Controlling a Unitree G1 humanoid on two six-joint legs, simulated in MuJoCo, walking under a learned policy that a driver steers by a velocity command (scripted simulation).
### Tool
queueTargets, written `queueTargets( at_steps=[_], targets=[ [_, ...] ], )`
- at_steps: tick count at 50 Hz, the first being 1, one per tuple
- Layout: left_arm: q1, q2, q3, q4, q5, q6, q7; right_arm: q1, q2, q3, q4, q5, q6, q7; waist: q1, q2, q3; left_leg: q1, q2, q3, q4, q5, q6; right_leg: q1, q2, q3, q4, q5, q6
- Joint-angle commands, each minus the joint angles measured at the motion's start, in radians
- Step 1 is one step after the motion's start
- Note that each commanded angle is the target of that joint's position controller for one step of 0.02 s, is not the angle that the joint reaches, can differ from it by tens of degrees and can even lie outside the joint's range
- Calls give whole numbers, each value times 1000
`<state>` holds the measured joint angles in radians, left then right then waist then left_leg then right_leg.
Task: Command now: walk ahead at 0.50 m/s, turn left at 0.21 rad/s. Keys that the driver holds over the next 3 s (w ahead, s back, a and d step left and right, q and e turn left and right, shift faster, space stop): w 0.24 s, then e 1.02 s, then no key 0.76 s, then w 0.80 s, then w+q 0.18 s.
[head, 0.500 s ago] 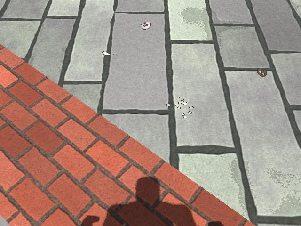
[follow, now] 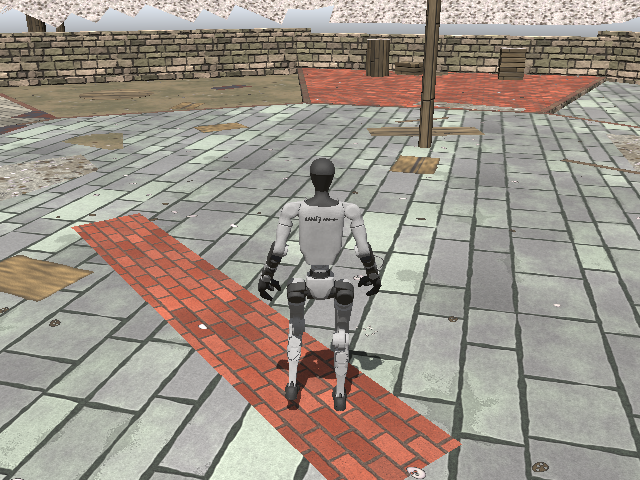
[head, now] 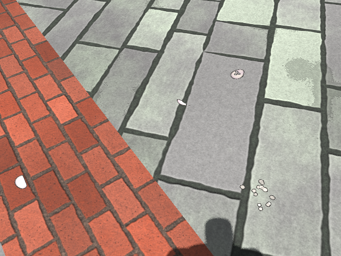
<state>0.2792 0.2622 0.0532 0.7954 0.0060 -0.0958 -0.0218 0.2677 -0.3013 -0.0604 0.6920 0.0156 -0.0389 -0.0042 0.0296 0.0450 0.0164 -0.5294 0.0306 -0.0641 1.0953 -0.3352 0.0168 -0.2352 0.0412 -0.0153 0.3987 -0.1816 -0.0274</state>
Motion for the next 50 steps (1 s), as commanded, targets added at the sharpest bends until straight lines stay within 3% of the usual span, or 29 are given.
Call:
queueTargets(
  at_steps=[1, 2, 6, 10, 12, 13, 14, 15, 16, 17, 18, 20, 21, 22, 24, 26, 30, 34, 37, 38, 39, 40, 41, 42, 43, 44, 45, 47, 50],
  targets=[
    [-20, 148, 32, -45, -11, -18, 6, -41, -38, -5, -86, -10, -18, 4, -10, -134, -2, -148, 70, -11, -132, 80, -13, 105, -268, 267, -241, 103, -202],
    [-12, 155, 33, -37, -13, -16, 8, -67, -30, -1, -91, -15, -20, 4, -1, -111, -5, -144, 71, -3, -184, 138, -15, 114, -260, 240, -253, 117, -197],
    [34, 188, 38, -5, -25, -1, 10, -189, -16, 12, -113, -5, -36, 20, 41, -117, 17, -62, 47, 41, -430, 310, -24, 105, -233, 133, -252, 185, -171],
    [99, 203, 38, 36, -35, 16, 11, -275, -31, 8, -144, 6, -41, 35, 58, -125, 37, -32, 25, 48, -534, 316, -2, 182, -278, 136, -220, 206, -152],
    [99, 218, 43, 48, -37, 28, 15, -266, -51, 1, -147, 5, -44, 40, 32, -134, 31, 15, 11, 56, -574, 261, 26, 225, -298, 136, -176, 281, -134],
    [85, 220, 42, 50, -37, 35, 18, -212, -69, -10, -133, -4, -47, 38, -11, -129, 7, 122, -13, 69, -623, 267, 44, 219, -275, 121, -88, 444, -112],
    [83, 206, 35, 50, -36, 40, 20, -93, -107, -32, -98, -18, -49, 31, -73, -111, -74, 309, -35, 86, -663, 324, 68, 189, -221, 89, 67, 585, -80],
    [71, 165, 16, 24, -16, 35, 23, 51, -168, -50, -73, -40, -50, 21, -134, -62, -210, 583, 92, -20, -609, 541, 116, 39, -163, 58, 294, 433, -31],
    [176, 54, -22, 4, 1, 22, 21, 113, -249, -63, -72, -62, -38, 12, -110, 193, -361, 930, 380, -382, -603, 742, 272, -325, -18, 4, 669, -170, 52],
    [196, 127, -4, 39, -17, 15, 22, 138, -177, -48, -64, -47, -27, 14, -132, 183, -443, 886, 419, -490, -647, 806, 318, -364, -7, 138, 832, -458, 65],
    [140, 188, 18, 29, -42, 19, 22, 78, -132, -30, -65, -36, -24, 15, -121, 121, -303, 773, 379, -327, -648, 864, 283, -417, -46, 153, 884, -435, 67],
    [67, 155, 20, 19, -32, 42, 33, -41, -74, -14, -56, -25, -28, 19, -61, 48, -157, 566, 285, -145, -703, 823, 219, -414, -112, 108, 787, -337, 78],
    [50, 146, 24, 19, -25, 67, 41, -85, -52, -8, -49, -32, -32, 21, -35, 34, -111, 449, 240, -82, -769, 773, 188, -338, -130, 94, 746, -285, 75],
    [91, 122, 23, 19, -27, 86, 45, -120, -74, -16, -45, -42, -39, 20, 2, 95, -105, 361, 266, -52, -793, 811, 219, -266, -125, 81, 746, -246, 92],
    [94, 103, 25, 3, -20, 106, 47, -166, -81, -23, -35, -41, -45, 13, 22, 94, -75, 307, 256, 23, -827, 805, 229, -258, -122, 67, 677, -190, 115],
    [37, 94, 25, -31, -17, 113, 45, -171, -101, -31, -18, -36, -38, -3, 13, 67, -78, 322, 257, 69, -843, 738, 219, -274, -133, 59, 583, -98, 107],
    [-54, 89, 26, -84, -15, 121, 20, -167, -126, -38, 10, -30, -14, -25, -16, 46, -85, 342, 260, 139, -860, 605, 207, -214, -135, 30, 425, 27, 82],
    [-128, 117, 41, -143, -14, 142, 0, -150, -159, -51, 38, -8, 11, -19, -37, 43, -54, 412, 299, 134, -805, 509, 192, -224, -125, 4, 328, -63, 47],
    [-121, 122, 51, -165, -16, 150, -9, -157, -172, -59, 51, 16, 25, -17, -17, 41, -54, 445, 296, 153, -685, 516, 139, -153, -89, -42, 171, -44, 4],
    [-92, 141, 61, -162, -12, 147, -4, -126, -157, -57, 67, 18, 27, -16, -6, 13, -69, 423, 256, 187, -594, 506, 93, -65, -65, -40, 77, 67, -23],
    [-26, 229, 91, -156, -12, 144, 14, -74, -128, -51, 78, -4, 24, -13, 1, -123, -124, 323, 170, 251, -396, 399, 14, 111, -129, 85, 18, 426, -77],
    [1, 344, 112, -170, -2, 142, 34, -86, -75, -29, 30, -53, 18, -7, -19, -396, -150, -26, -2, 283, -72, -228, -93, 329, -373, 440, 43, 841, -273],
    [22, 282, 92, -179, 12, 122, 24, -145, -90, -30, 20, -46, 17, -6, 42, -277, -267, -100, -42, 67, 101, -391, -97, 335, -437, 537, 10, 753, -381],
    [-9, 254, 83, -182, 8, 105, 17, -190, -120, -38, 14, -16, 22, -5, 41, -187, -228, -126, -18, 16, 149, -333, -81, 301, -387, 451, -7, 683, -344],
    [-59, 231, 79, -182, -7, 94, 21, -188, -110, -39, 20, -7, 26, -13, 11, -138, -186, -143, 2, 1, 115, -254, -69, 260, -333, 386, -5, 578, -282],
    [-106, 206, 70, -189, -22, 96, 27, -186, -119, -42, 29, -16, 32, -24, -7, -102, -153, -140, 13, -4, 55, -197, -69, 211, -305, 359, -21, 486, -241],
    [-134, 199, 66, -196, -23, 100, 35, -191, -125, -46, 28, -23, 36, -31, -24, -121, -138, -92, 13, -6, 15, -149, -71, 150, -284, 341, -33, 456, -223],
    [-144, 211, 68, -205, -10, 107, 43, -164, -103, -41, 32, -20, 39, -31, -42, -150, -149, -33, -16, 2, -57, -97, -83, 114, -256, 329, -43, 453, -223],
    [-134, 227, 76, -206, -15, 112, 53, -171, -83, -33, 34, -15, 39, -31, -30, -154, -159, 22, -37, -8, -202, -54, -98, 97, -236, 340, -42, 375, -215]
  ],
)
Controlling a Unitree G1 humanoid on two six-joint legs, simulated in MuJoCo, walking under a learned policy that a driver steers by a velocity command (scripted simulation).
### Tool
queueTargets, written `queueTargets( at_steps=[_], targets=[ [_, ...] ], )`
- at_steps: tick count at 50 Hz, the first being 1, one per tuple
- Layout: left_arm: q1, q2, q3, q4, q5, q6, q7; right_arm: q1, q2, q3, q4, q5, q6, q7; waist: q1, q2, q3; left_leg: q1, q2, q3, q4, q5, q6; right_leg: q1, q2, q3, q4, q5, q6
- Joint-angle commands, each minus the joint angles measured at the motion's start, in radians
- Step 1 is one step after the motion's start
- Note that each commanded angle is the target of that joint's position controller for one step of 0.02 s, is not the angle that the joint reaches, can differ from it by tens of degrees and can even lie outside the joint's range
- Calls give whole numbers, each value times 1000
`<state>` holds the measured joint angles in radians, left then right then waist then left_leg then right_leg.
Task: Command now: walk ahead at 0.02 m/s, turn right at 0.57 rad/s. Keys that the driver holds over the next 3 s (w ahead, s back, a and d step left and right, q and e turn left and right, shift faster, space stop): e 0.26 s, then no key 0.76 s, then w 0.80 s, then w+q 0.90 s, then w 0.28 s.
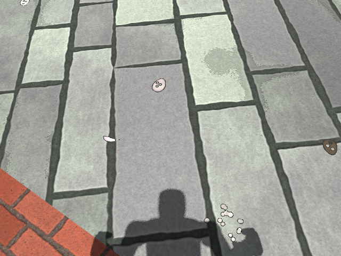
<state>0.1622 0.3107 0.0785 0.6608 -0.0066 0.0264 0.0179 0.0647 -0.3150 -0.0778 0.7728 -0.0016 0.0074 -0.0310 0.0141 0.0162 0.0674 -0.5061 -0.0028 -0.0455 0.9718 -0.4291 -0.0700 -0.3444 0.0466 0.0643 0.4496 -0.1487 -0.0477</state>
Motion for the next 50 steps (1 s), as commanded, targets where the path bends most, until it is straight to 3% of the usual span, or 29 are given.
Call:
queueTargets(
  at_steps=[1, 7, 9, 10, 11, 12, 13, 14, 15, 16, 17, 20, 23, 25, 27, 28, 29, 30, 31, 32, 34, 41, 50],
  targets=[
    [-21, 182, 53, -73, -4, -7, 16, 28, -66, -14, -47, 2, -6, -2, -11, -132, -207, 22, -9, -29, -116, 54, -14, 186, -234, 269, -95, 289, -190],
    [-39, 178, 52, -79, -4, 9, 8, 28, -82, -20, -53, 10, -19, 19, 2, -184, -169, 132, -37, -38, -319, 72, 8, 129, -207, 392, -94, 87, -163],
    [-64, 172, 48, -85, -13, 17, 11, 79, -81, -24, -40, 11, -30, 27, -31, -183, -168, 225, -42, -21, -490, 160, 32, 113, -177, 409, -55, 87, -131],
    [-60, 159, 43, -86, -18, 20, 14, 113, -95, -31, -29, 7, -33, 28, -47, -165, -170, 311, -13, -24, -594, 247, 52, 71, -143, 391, -20, 40, -94],
    [-29, 116, 31, -88, -13, 20, 14, 147, -161, -47, -29, -10, -30, 22, -34, -38, -188, 421, 161, -169, -652, 266, 115, -40, -72, 310, 124, -147, -37],
    [-14, 95, 29, -118, -19, 12, 13, 114, -242, -62, -29, -35, -19, 18, 12, 261, -129, 408, 351, -420, -712, 389, 271, -242, 100, 90, 320, -422, 23],
    [2, 181, 54, -100, 1, 1, 13, 73, -185, -47, -63, -53, -26, 16, -4, 216, -124, 339, 428, -471, -717, 427, 359, -243, 31, 104, 567, -465, 65],
    [28, 214, 71, -73, -7, 3, 9, 16, -128, -29, -82, -42, -28, 8, 19, 140, -112, 309, 370, -371, -698, 427, 332, -221, 20, 113, 662, -404, 75],
    [55, 192, 70, -45, -5, 12, 12, -22, -104, -22, -87, -24, -28, 5, 35, 108, -92, 305, 296, -275, -681, 402, 284, -219, 18, 101, 706, -352, 92],
    [61, 164, 63, -36, 0, 20, 15, -23, -92, -17, -85, -6, -28, 2, 25, 107, -81, 331, 265, -233, -672, 399, 265, -246, 20, 101, 742, -305, 108],
    [57, 131, 53, -36, -2, 24, 15, -7, -89, -12, -80, -1, -25, 0, 14, 105, -73, 337, 249, -196, -666, 450, 268, -248, 23, 94, 751, -289, 120],
    [-6, 87, 31, -64, -10, 18, 14, 62, -98, -12, -58, -6, -16, -3, -31, 129, -92, 426, 231, -141, -651, 516, 286, -232, 8, 50, 589, -269, 140],
    [-36, 49, 6, -78, 0, 16, 6, 61, -125, -17, -51, -1, -8, 4, -48, 170, -121, 421, 235, -109, -633, 551, 285, -80, -39, -8, 350, -298, 139],
    [-27, 67, 7, -71, -4, 16, 3, 80, -147, -20, -37, 6, -3, 12, -57, 184, -122, 404, 244, -117, -617, 591, 289, 6, -34, -53, 219, -270, 132],
    [38, 67, 10, -34, -3, 15, -1, 71, -141, -13, -25, 22, -1, 17, -19, 161, -116, 369, 228, -103, -576, 598, 262, 132, -21, -83, -29, -81, 99],
    [49, 80, 11, -26, 2, 15, -1, 109, -122, -5, -5, 28, -7, 19, -14, 133, -111, 329, 211, -93, -564, 557, 217, 218, -29, -61, -148, 32, 70],
    [59, 123, 16, -32, 7, 17, 6, 139, -94, 7, 2, 7, -20, 26, -30, 51, -153, 255, 177, -62, -522, 449, 144, 348, -120, 49, -128, 209, 36],
    [24, 190, 25, -43, 20, 22, 15, 168, -39, 25, -7, -26, -37, 35, -87, -162, -176, 184, 79, 38, -466, 220, 67, 367, -247, 178, -61, 383, -49],
    [-15, 105, 2, -44, 27, 14, 3, 117, -45, 29, -6, -29, -37, 30, -56, -171, -175, 273, 74, 37, -509, 140, 28, 236, -267, 187, -72, 268, -115],
    [-38, 67, -9, -44, 30, 3, -8, 82, -73, 24, -4, -26, -34, 28, -47, -138, -143, 298, 69, 41, -523, 208, 16, 209, -212, 154, -82, 128, -87],
    [-21, 81, -7, -23, 33, -11, -13, 63, -88, 20, 13, -19, -26, 21, -28, -135, -103, 303, 63, 52, -520, 276, 13, 182, -157, 118, -87, 57, -32],
    [-9, 66, -18, 21, 25, -24, -7, 103, -83, 21, 81, -12, -17, 10, -35, -75, -58, 340, 74, 46, -559, 306, 12, 143, -132, 102, -94, 42, -15],
    [-1, 59, -19, 95, 19, -26, -4, 115, -90, 19, 158, -7, -19, -1, -36, -32, -69, 364, 80, 51, -576, 329, 10, 158, -105, 66, -85, 88, -8]
  ],
)
Over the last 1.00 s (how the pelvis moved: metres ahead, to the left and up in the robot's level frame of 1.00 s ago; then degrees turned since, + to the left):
0.30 0.02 0.00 -21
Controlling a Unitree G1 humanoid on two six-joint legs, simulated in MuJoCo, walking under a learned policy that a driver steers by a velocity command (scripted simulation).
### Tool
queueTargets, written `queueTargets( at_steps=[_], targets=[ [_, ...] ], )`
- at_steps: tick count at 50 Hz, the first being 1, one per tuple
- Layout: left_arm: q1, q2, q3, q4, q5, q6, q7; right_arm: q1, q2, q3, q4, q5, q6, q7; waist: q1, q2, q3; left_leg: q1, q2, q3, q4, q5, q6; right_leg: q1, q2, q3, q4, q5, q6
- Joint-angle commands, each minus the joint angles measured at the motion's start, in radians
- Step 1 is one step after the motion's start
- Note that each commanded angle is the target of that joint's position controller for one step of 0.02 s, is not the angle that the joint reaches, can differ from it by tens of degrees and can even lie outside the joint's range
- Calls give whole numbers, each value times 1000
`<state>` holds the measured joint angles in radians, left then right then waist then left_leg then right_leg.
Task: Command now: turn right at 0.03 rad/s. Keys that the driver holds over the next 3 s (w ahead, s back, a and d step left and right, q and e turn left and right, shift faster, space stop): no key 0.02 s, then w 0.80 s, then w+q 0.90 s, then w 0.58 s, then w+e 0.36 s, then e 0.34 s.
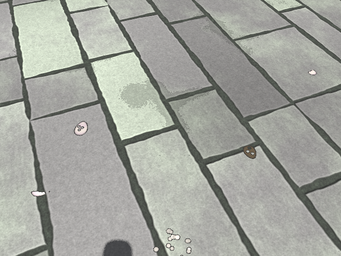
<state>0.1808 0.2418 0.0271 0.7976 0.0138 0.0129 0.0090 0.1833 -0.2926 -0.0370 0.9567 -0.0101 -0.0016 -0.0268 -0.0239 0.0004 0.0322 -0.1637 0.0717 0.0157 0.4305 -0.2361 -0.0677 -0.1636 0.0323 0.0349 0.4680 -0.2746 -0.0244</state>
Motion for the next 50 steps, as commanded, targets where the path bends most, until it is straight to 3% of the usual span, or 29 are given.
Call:
queueTargets(
  at_steps=[1, 3, 5, 7, 9, 11, 12, 13, 14, 15, 16, 17, 19, 21, 27, 32, 35, 36, 37, 38, 39, 40, 41, 42, 44, 45, 46, 47, 50],
  targets=[
    [-17, 127, 32, -32, -2, -13, 5, -2, -113, -22, -18, 2, -10, -7, 2, -15, -35, 22, 6, -9, -35, 136, 9, -21, -88, 91, -101, 218, -30],
    [10, 145, 40, -6, -9, -6, 12, 11, -101, -21, 1, 10, -7, -10, 11, -40, -43, -8, -38, 45, 19, -43, 15, -20, -76, 98, -130, -73, -50],
    [54, 192, 56, 9, -18, -2, 14, -26, -89, -20, -16, 20, -14, -10, 45, -118, 31, -155, -78, 80, 155, -191, 33, -50, -153, 235, -228, -453, -115],
    [87, 218, 65, 22, -26, -18, 16, -61, -81, -17, -44, 32, -41, 0, 59, -194, 99, -269, -46, 22, 286, -218, 79, -66, -277, 415, -312, -531, -190],
    [72, 198, 63, 21, -30, -39, 17, -41, -88, -21, -44, 47, -69, 20, 37, -194, 104, -324, -4, -25, 315, -280, 131, -25, -318, 435, -307, -442, -203],
    [-15, 189, 60, -2, -48, -41, 14, 51, -80, -23, -1, 47, -90, 37, -30, -138, 75, -123, -18, 12, 108, -150, 166, -105, -259, 308, -260, -314, -154],
    [-49, 179, 57, -10, -46, -39, 12, 146, -79, -30, 51, 37, -93, 39, -74, -103, 41, 63, -62, 46, 23, -12, 156, -193, -193, 218, -187, -245, -120],
    [-66, 130, 44, -21, -34, -44, 9, 241, -102, -40, 90, 25, -91, 38, -101, -18, 8, 204, -14, -48, -18, -19, 156, -287, -117, 115, -19, -159, -75],
    [-80, 58, 23, -52, -22, -54, 8, 338, -191, -59, 100, 23, -91, 34, -117, 242, -27, 313, 202, -411, -201, -242, 239, -452, 4, -46, 317, -173, 7],
    [-82, 110, 39, -73, -45, -71, 14, 336, -224, -59, 93, 8, -102, 45, -107, 287, 6, 289, 335, -706, -296, -362, 353, -583, 29, 14, 530, -324, 9],
    [-45, 144, 47, -54, -64, -86, 9, 252, -162, -40, 65, 12, -112, 43, -62, 166, 74, 268, 326, -650, -292, -401, 349, -655, -44, 74, 635, -250, -9],
    [-19, 149, 49, -33, -65, -98, 1, 207, -119, -30, 45, 17, -116, 41, -41, 133, 95, 268, 272, -537, -288, -351, 306, -678, -79, 65, 652, -141, -26],
    [-44, 152, 59, -23, -41, -108, -6, 184, -90, -17, 31, 16, -114, 45, -31, 85, 84, 280, 209, -373, -292, -112, 240, -676, -127, 37, 599, 8, -34],
    [-58, 118, 54, -21, -28, -106, -23, 241, -52, -3, 43, 11, -103, 45, -39, 102, 46, 280, 153, -226, -266, 227, 214, -621, -132, -7, 563, 77, -20],
    [-252, 46, 24, -93, -37, -97, -36, 268, -113, -8, 40, 8, -84, 14, -69, 86, 91, 143, 113, -93, -344, 304, 230, -502, -93, -81, 206, 293, 36],
    [-346, 71, 23, -130, -45, -108, -59, 316, -115, -18, 62, 25, -76, 9, -58, 89, 128, 231, 171, -70, -325, 371, 232, -462, -72, -69, 56, 320, -10],
    [-238, 132, 49, -108, -40, -111, -59, 284, -149, -36, 50, 20, -63, 7, 33, 125, 14, 315, 192, -50, -146, 811, 204, -284, -15, -96, 52, 230, -65],
    [-85, 169, 71, -62, -42, -108, -51, 267, -148, -37, 43, 15, -52, 6, 114, 130, -84, 293, 163, -22, 28, 948, 184, -98, 17, -119, 45, 226, -95],
    [97, 208, 90, -9, -40, -101, -38, 258, -133, -30, 28, 8, -47, 5, 193, 116, -197, 126, 128, -12, 257, 850, 156, 193, -42, -55, 71, 229, -136],
    [241, 293, 110, 24, -11, -95, -31, 361, -16, 2, 3, 3, -60, 16, 159, -100, -369, -277, -21, 12, 656, 372, 99, 605, -310, 379, 52, 31, -283],
    [242, 241, 91, 39, -21, -94, -35, 372, 11, 15, 19, 20, -89, 25, 148, -224, -460, -432, -136, -117, 877, -315, 93, 641, -432, 751, -157, -141, -352],
    [146, 179, 69, 35, -32, -98, -36, 260, -93, -16, -21, 51, -112, 32, 140, -171, -268, -537, -68, -158, 957, -287, 115, 491, -385, 641, -201, -198, -290],
    [63, 147, 59, 23, -30, -103, -36, 177, -116, -22, -48, 65, -124, 31, 109, -107, -138, -540, -15, -124, 926, -197, 130, 318, -350, 483, -229, -119, -252],
    [-2, 122, 52, 20, -22, -112, -40, 150, -100, -25, -51, 59, -124, 23, 69, -32, -70, -499, 31, -108, 856, -118, 129, 167, -316, 361, -262, -1, -227],
    [-37, 76, 40, 31, -3, -130, -49, 183, -68, -32, -33, 40, -97, 16, 18, -51, -34, -364, 79, -123, 783, -53, 128, -4, -253, 194, -304, 185, -190],
    [-44, 91, 44, 45, -5, -134, -49, 219, -26, -27, -32, 42, -81, 16, -11, -79, -41, -351, 83, -119, 759, -48, 117, -32, -262, 166, -334, 161, -205],
    [-38, 75, 42, 58, -8, -139, -48, 202, -36, -32, -35, 41, -65, 10, -10, -60, -20, -361, 89, -119, 750, -31, 118, -62, -233, 117, -356, 156, -189],
    [-33, 116, 49, 69, -2, -144, -41, 182, -28, -31, -56, 44, -56, 9, -18, -91, 2, -393, 87, -130, 717, 3, 104, -90, -261, 96, -383, 161, -207],
    [9, 144, 55, 94, 2, -147, -21, 80, -45, -36, -101, 31, -56, 12, 5, -40, 38, -495, 82, -149, 554, 165, 80, -49, -251, 18, -403, 213, -199]
  ],
)
Over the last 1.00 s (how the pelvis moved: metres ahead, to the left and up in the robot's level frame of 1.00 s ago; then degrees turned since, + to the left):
0.00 0.00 0.00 -15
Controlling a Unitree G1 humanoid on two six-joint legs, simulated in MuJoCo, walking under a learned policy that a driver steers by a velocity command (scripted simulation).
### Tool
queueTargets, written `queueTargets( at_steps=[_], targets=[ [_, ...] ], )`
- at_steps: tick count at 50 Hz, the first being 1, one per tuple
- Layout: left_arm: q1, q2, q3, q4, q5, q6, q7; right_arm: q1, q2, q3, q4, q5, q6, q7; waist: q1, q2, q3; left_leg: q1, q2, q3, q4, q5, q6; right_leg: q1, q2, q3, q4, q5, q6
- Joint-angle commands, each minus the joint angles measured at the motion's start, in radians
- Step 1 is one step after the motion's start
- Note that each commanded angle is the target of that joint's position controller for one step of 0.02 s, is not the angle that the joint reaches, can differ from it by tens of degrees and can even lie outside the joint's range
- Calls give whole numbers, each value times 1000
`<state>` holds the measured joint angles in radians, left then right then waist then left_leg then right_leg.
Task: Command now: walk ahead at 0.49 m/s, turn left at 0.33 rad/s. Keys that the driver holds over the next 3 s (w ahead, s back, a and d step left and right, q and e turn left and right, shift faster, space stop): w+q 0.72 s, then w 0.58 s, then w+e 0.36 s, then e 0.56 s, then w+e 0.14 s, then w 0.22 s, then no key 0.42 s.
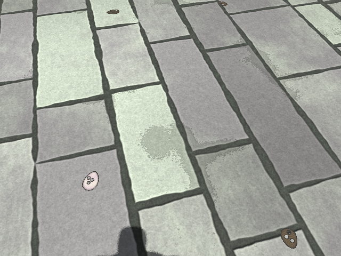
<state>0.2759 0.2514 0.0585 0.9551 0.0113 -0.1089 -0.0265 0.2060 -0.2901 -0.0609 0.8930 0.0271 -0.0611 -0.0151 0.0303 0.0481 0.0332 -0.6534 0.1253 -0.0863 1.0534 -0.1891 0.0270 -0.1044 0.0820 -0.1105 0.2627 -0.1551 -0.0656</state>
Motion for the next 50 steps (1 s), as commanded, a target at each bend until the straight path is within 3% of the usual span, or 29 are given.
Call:
queueTargets(
  at_steps=[1, 5, 9, 12, 13, 14, 15, 16, 17, 18, 19, 20, 21, 24, 26, 29, 34, 36, 37, 38, 39, 40, 41, 42, 43, 45, 47, 48, 50],
  targets=[
    [-85, 136, 23, -64, 2, -24, 20, 32, -50, -12, -47, -8, -3, 5, -41, -76, 38, -11, 19, -39, -138, 186, -15, -89, -288, 123, -195, 129, -144],
    [-25, 167, 24, -46, -7, -14, 35, -116, -10, 8, -106, -11, -13, 32, 21, -60, 53, 19, -5, 57, -355, 323, -11, -18, -289, 22, -197, 174, -115],
    [53, 180, 30, -17, -21, 24, 39, -216, -16, 13, -185, -7, -12, 61, 50, -58, 73, -78, -26, 93, -442, 208, 22, 196, -346, -10, -102, 298, -96],
    [22, 218, 41, -37, -22, 54, 48, -155, -64, -10, -213, -4, -6, 79, -12, -114, -6, 61, -107, 177, -448, 46, 74, 260, -358, -56, 94, 747, -59],
    [8, 226, 43, -46, -19, 65, 53, -46, -100, -31, -196, -2, -2, 79, -75, -128, -72, 206, -150, 199, -455, 22, 100, 235, -346, -74, 253, 871, -42],
    [-4, 215, 37, -60, -19, 70, 59, 123, -160, -66, -157, 2, 0, 68, -162, -101, -160, 457, -182, 179, -513, 72, 141, 122, -304, -100, 482, 826, -6],
    [34, 158, 16, -97, -2, 56, 58, 254, -266, -102, -135, -1, 13, 43, -179, 55, -276, 801, 19, -163, -531, 22, 240, -206, -229, -114, 832, 447, 46],
    [76, 54, -22, -133, 3, 13, 37, 212, -300, -98, -164, -1, 4, 45, -95, 217, -391, 1048, 228, -741, -706, -93, 424, -564, -4, 65, 1126, -405, 86],
    [-30, 160, 4, -149, -32, -26, 18, 223, -205, -70, -171, -13, -2, 46, -155, 106, -380, 1063, 205, -694, -754, -120, 372, -678, -69, 227, 1173, -384, 55],
    [-94, 173, 5, -173, -57, -46, 10, 182, -158, -59, -174, -17, -8, 43, -145, 60, -250, 946, 168, -525, -753, -56, 324, -716, -116, 212, 1125, -302, 29],
    [-120, 158, 3, -168, -33, -54, 18, 130, -140, -52, -185, -16, -15, 45, -107, -56, -152, 768, 111, -381, -741, 172, 277, -647, -159, 204, 1014, -245, 22],
    [-106, 159, 13, -162, -15, -44, 25, 64, -104, -40, -202, -20, -14, 44, -55, -70, -120, 674, 81, -313, -773, 199, 259, -600, -187, 196, 928, -190, 29],
    [-87, 165, 17, -165, -13, -31, 24, 32, -110, -39, -221, -31, -15, 41, -25, -20, -108, 579, 76, -319, -803, 236, 279, -532, -197, 206, 900, -174, 44],
    [-90, 133, 15, -177, 3, 2, 27, 34, -131, -46, -229, -16, -18, 25, -6, -36, -68, 460, 31, -226, -841, 302, 279, -498, -190, 177, 755, -114, 102],
    [-181, 116, 8, -209, 8, 5, 30, 71, -156, -54, -224, -12, -15, 10, -35, -28, -38, 427, 1, -186, -847, 299, 255, -511, -169, 164, 590, 17, 129],
    [-280, 91, -4, -243, -2, -2, 23, 109, -163, -57, -216, -8, -5, 0, -77, 15, -33, 391, -46, -152, -830, 189, 200, -428, -117, 154, 359, 215, 131],
    [-339, 142, 11, -283, -18, -18, 9, 165, -148, -57, -193, -1, 7, -5, -89, 52, -32, 492, 1, -272, -739, 93, 167, -378, -90, 198, 223, 209, 102],
    [-299, 166, 22, -277, -19, -29, 5, 153, -148, -59, -198, -5, 15, -10, -61, 80, -38, 533, 20, -323, -677, 124, 154, -330, -88, 198, 208, 116, 75],
    [-228, 176, 31, -256, -17, -34, 6, 140, -133, -54, -202, -8, 18, -10, -23, 89, -62, 540, 6, -314, -625, 169, 140, -250, -85, 173, 176, 114, 53],
    [-128, 203, 44, -233, -4, -40, 10, 142, -93, -38, -208, -13, 17, -7, 20, 72, -140, 517, -45, -270, -496, 226, 111, -84, -121, 185, 169, 116, 15],
    [18, 250, 55, -220, 9, -40, 15, 164, -40, -16, -220, -31, 15, -5, 70, -36, -279, 396, -110, -188, -224, 63, 73, 166, -283, 354, 188, 65, -46],
    [113, 328, 79, -163, 6, -23, 8, 338, 15, 0, -226, 6, 4, -1, -5, -400, -365, 22, -248, -82, 96, -388, 0, 464, -482, 838, 94, -148, -230],
    [96, 227, 58, -174, -25, -21, 0, 319, -92, -15, -196, 18, 2, -6, 29, -268, -290, -105, -176, -124, 215, -381, -4, 427, -480, 922, 27, -401, -211],
    [45, 165, 41, -188, -26, -17, 2, 186, -144, -28, -212, 10, 3, -7, 56, -170, -157, -133, -144, -111, 234, -287, -1, 303, -432, 760, 14, -377, -164],
    [-12, 147, 30, -198, -11, -10, 0, 104, -136, -27, -231, -8, 4, -10, 43, -88, -86, -97, -110, -72, 202, -222, 1, 175, -380, 627, -1, -250, -130],
    [-47, 122, 18, -188, 3, -9, 4, 71, -105, -26, -252, -18, -4, -1, 0, -126, -37, -35, -58, -61, 110, -146, 3, 39, -329, 499, -33, -53, -136],
    [-32, 109, 14, -174, -5, -11, 5, 89, -67, -20, -246, -16, -3, 6, -16, -133, -49, 1, -43, -21, 44, -129, 3, 16, -290, 412, -66, 36, -136],
    [-22, 138, 20, -163, -12, -13, 7, 77, -51, -13, -258, -15, -3, 8, -20, -160, -40, -10, -34, -8, -8, -123, -7, 0, -310, 401, -80, 85, -160],
    [-4, 170, 28, -149, -20, -11, 11, 11, -36, -1, -286, -23, -7, 11, -6, -139, -25, -33, -18, 15, -126, -64, -24, 1, -317, 354, -103, 167, -175]
  ],
)
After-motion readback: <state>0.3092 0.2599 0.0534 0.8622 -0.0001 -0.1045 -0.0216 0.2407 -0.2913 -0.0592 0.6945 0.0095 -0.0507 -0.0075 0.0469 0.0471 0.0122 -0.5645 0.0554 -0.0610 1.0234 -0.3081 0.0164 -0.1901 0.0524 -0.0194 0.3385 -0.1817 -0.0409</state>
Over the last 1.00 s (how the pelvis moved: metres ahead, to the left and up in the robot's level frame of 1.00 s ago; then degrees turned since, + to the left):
0.40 0.00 0.00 4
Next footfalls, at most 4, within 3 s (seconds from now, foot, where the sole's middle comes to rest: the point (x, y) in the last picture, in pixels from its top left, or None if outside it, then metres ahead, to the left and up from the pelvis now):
0.28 left None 0.34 0.16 -0.78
0.76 right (172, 217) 0.66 0.05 -0.78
1.28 left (93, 188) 0.79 0.40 -0.78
1.80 right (125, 128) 1.15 0.30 -0.78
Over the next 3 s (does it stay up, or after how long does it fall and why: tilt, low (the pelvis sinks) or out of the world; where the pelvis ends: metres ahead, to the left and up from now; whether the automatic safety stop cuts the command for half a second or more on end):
stays up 1.24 0.33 0.00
